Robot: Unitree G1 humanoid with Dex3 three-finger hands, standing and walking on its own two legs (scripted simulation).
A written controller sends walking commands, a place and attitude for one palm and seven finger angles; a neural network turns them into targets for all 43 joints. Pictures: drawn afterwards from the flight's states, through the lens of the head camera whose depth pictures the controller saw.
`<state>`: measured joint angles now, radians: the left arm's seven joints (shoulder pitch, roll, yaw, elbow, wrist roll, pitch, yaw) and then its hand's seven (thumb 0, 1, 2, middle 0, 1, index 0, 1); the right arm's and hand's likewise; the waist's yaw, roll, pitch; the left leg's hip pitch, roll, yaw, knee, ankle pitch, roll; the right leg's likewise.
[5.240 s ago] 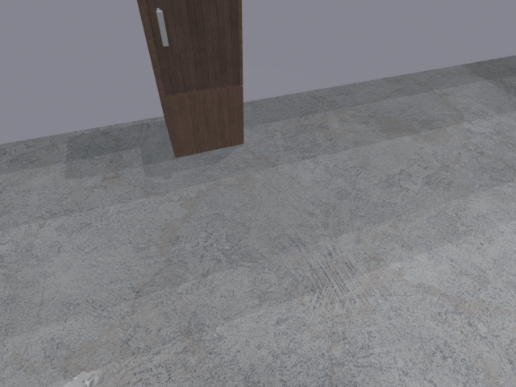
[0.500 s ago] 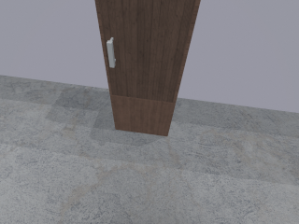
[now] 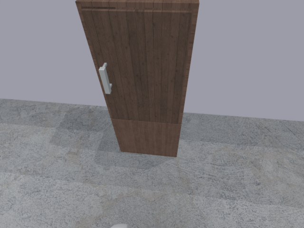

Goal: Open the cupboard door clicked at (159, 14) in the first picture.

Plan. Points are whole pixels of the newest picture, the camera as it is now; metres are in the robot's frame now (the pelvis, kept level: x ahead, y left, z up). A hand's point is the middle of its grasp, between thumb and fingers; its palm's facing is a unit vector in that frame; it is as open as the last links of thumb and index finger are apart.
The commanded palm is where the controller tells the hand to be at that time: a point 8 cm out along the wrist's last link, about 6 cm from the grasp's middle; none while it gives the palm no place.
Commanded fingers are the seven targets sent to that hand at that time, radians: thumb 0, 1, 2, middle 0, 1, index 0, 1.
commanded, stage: take the last steps up to it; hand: left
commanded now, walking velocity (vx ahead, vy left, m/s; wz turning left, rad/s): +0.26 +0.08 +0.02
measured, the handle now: (106, 78) +0.71 +0.25 -0.03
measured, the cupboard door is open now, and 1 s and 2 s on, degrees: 0 0 0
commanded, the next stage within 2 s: come to a stop and stand still in 0.30 s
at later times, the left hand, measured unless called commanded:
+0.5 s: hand (71, 227) +0.16 +0.27 -0.18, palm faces +0.06 -0.98 -0.17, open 7.4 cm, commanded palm none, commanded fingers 0.00 0.90 0.90 -0.20 -0.30 -0.20 -0.30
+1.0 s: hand (97, 197) +0.24 +0.21 -0.15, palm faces +0.00 -0.96 -0.28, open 7.4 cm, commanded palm none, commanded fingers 0.00 0.90 0.90 -0.20 -0.30 -0.20 -0.30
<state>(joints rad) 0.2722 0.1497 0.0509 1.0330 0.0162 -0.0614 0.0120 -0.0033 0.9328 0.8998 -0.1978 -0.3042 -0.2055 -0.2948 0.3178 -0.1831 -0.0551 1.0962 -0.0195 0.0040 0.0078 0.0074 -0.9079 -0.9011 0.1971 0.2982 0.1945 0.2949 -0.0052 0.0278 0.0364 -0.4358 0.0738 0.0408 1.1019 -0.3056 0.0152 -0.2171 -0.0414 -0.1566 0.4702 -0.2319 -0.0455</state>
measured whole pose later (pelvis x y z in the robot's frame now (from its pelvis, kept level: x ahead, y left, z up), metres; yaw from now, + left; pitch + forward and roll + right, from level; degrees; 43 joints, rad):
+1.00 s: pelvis +0.16 +0.02 +0.00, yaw -2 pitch +0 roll +2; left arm 0.17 0.14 0.04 1.00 0.01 0.01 0.04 0.00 0.90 0.90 -0.20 -0.30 -0.21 -0.29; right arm 0.21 -0.20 -0.08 1.05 -0.01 0.07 -0.02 0.00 -0.91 -0.90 0.20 0.30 0.20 0.30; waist -0.01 0.05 0.09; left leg -0.41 0.00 0.02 1.05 -0.48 -0.05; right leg -0.26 -0.05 -0.06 0.52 -0.25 -0.03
